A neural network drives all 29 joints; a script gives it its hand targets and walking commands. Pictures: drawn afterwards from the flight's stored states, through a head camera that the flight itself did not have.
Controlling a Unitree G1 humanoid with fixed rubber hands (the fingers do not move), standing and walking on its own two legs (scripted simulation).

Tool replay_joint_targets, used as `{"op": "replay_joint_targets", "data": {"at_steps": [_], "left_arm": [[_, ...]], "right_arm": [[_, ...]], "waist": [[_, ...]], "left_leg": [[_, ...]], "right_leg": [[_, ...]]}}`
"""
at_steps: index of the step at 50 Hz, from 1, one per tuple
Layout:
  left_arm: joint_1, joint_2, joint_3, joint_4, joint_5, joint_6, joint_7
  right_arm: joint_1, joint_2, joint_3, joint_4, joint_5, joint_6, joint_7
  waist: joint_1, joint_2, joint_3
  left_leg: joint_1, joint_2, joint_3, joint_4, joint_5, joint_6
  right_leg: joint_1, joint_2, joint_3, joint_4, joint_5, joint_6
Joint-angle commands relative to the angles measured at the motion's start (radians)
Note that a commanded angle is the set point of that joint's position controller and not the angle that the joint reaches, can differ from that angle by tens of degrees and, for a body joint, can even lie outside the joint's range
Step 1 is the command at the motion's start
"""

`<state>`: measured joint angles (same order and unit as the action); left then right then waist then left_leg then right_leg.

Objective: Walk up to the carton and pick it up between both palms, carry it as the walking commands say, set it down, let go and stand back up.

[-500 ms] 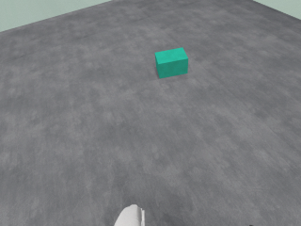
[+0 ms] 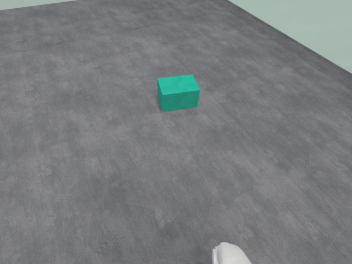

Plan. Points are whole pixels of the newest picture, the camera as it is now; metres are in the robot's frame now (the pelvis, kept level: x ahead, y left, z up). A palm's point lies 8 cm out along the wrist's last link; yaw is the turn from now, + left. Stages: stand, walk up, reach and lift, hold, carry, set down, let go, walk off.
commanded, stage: walk up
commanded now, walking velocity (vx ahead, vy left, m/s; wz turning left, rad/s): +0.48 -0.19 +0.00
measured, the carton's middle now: (177, 92) +1.42 -0.05 -0.69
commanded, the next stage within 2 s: none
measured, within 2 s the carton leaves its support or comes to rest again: neither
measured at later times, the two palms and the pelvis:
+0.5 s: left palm (127, 221) +0.24 +0.15 -0.12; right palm (294, 196) +0.31 -0.35 -0.15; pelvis +0.25 -0.10 +0.00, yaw +1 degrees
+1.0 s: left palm (121, 144) +0.51 +0.21 -0.16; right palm (263, 138) +0.51 -0.30 -0.12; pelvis +0.50 -0.04 +0.00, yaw +0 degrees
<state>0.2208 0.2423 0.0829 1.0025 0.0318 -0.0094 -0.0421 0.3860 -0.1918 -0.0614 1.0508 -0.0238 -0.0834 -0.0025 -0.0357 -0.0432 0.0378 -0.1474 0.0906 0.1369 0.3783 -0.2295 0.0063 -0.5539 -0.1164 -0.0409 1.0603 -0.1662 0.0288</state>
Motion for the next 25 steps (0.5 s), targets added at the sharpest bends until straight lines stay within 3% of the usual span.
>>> {"op": "replay_joint_targets", "data": {"at_steps": [1, 5, 9, 11, 12, 13, 14, 15, 16, 17, 18, 19, 20, 22, 25], "left_arm": [[0.002, -0.024, -0.013, -0.040, 0.000, 0.012, -0.021], [-0.162, -0.024, -0.026, -0.101, -0.005, 0.001, -0.040], [-0.243, -0.006, -0.024, -0.134, -0.013, -0.008, -0.039], [-0.209, 0.008, -0.017, -0.123, -0.006, -0.016, -0.027], [-0.148, 0.018, -0.011, -0.105, -0.001, -0.028, -0.017], [-0.015, 0.044, 0.003, -0.059, 0.005, -0.046, -0.004], [0.178, 0.128, 0.027, -0.011, 0.016, -0.064, 0.009], [0.303, 0.285, 0.048, 0.013, 0.014, -0.066, 0.026], [0.286, 0.312, 0.054, 0.021, -0.015, -0.055, 0.032], [0.192, 0.213, 0.029, 0.014, -0.007, -0.057, 0.034], [0.114, 0.124, 0.006, -0.006, -0.002, -0.067, 0.029], [0.050, 0.068, -0.009, -0.027, 0.000, -0.077, 0.025], [0.044, 0.037, -0.016, -0.033, 0.000, -0.085, 0.025], [0.104, 0.046, -0.014, -0.012, -0.004, -0.097, 0.031], [0.161, 0.061, -0.017, 0.002, -0.014, -0.105, 0.038]], "right_arm": [[0.075, -0.114, -0.015, -0.023, 0.002, -0.015, -0.007], [0.112, -0.132, -0.020, -0.023, 0.004, -0.012, -0.014], [0.141, -0.168, -0.034, -0.010, 0.001, -0.007, -0.019], [0.116, -0.164, -0.033, -0.011, -0.002, -0.001, -0.017], [0.103, -0.150, -0.028, -0.009, -0.002, 0.003, -0.013], [0.112, -0.125, -0.020, 0.000, -0.001, 0.008, -0.006], [0.131, -0.098, -0.013, -0.012, -0.005, 0.011, -0.002], [0.140, -0.006, -0.001, -0.075, 0.013, 0.001, 0.003], [0.090, -0.055, -0.015, -0.075, -0.003, 0.001, 0.002], [0.022, -0.066, -0.021, -0.080, 0.001, 0.000, 0.004], [0.005, -0.051, -0.016, -0.071, 0.006, -0.006, 0.008], [0.006, -0.043, -0.018, -0.055, 0.005, -0.002, 0.010], [0.033, -0.037, -0.023, -0.040, -0.004, 0.012, 0.013], [0.034, -0.039, -0.026, -0.039, -0.012, 0.040, 0.022], [-0.071, -0.038, -0.023, -0.074, -0.009, 0.074, 0.038]], "waist": [[0.016, 0.215, 0.057], [-0.019, 0.206, 0.108], [-0.041, 0.235, 0.111], [-0.022, 0.244, 0.088], [0.008, 0.235, 0.047], [0.074, 0.166, -0.040], [0.153, 0.026, -0.167], [0.165, -0.314, -0.295], [0.154, -0.265, -0.305], [0.123, -0.158, -0.185], [0.091, -0.080, -0.121], [0.056, -0.044, -0.084], [0.036, -0.034, -0.067], [0.027, -0.035, -0.049], [0.034, -0.091, 0.003]], "left_leg": [[0.018, 0.223, -0.148, -0.191, 0.318, 0.063], [0.041, 0.219, -0.114, -0.231, 0.211, 0.067], [0.069, 0.248, -0.095, -0.226, 0.181, 0.071], [0.065, 0.242, -0.069, -0.180, 0.204, 0.062], [0.061, 0.217, -0.045, -0.091, 0.257, 0.055], [0.022, 0.147, 0.008, 0.109, 0.297, 0.038], [-0.152, 0.104, 0.021, 0.393, 0.133, 0.019], [-0.442, -0.036, 0.016, 0.753, -0.375, -0.016], [-0.504, -0.031, -0.132, 0.885, -0.300, -0.003], [-0.558, 0.034, -0.138, 0.950, -0.208, 0.018], [-0.520, 0.060, -0.138, 0.919, -0.100, 0.023], [-0.459, 0.083, -0.141, 0.876, -0.033, 0.018], [-0.410, 0.087, -0.141, 0.851, -0.019, 0.010], [-0.383, 0.077, -0.145, 0.810, -0.005, -0.004], [-0.454, 0.066, -0.127, 0.717, 0.058, -0.021]], "right_leg": [[-0.091, -0.023, -0.010, -0.098, 0.089, 0.021], [-0.071, -0.012, -0.053, -0.353, 0.155, 0.028], [0.022, -0.002, -0.062, -0.484, 0.123, 0.009], [0.130, 0.019, -0.077, -0.522, 0.038, -0.012], [0.239, 0.048, -0.099, -0.550, -0.006, -0.026], [0.444, 0.077, -0.126, -0.584, -0.014, -0.043], [0.698, -0.043, 0.001, -0.572, -0.108, -0.080], [0.875, -0.367, 0.478, -0.762, -0.301, -0.163], [0.776, -0.367, 0.665, -0.901, -0.340, -0.208], [0.685, -0.327, 0.503, -0.859, -0.338, -0.183], [0.563, -0.281, 0.397, -0.853, -0.223, -0.152], [0.469, -0.242, 0.312, -0.854, -0.088, -0.127], [0.417, -0.231, 0.263, -0.856, 0.020, -0.120], [0.404, -0.220, 0.211, -0.848, 0.172, -0.114], [0.414, -0.201, 0.145, -0.890, 0.161, -0.120]]}}
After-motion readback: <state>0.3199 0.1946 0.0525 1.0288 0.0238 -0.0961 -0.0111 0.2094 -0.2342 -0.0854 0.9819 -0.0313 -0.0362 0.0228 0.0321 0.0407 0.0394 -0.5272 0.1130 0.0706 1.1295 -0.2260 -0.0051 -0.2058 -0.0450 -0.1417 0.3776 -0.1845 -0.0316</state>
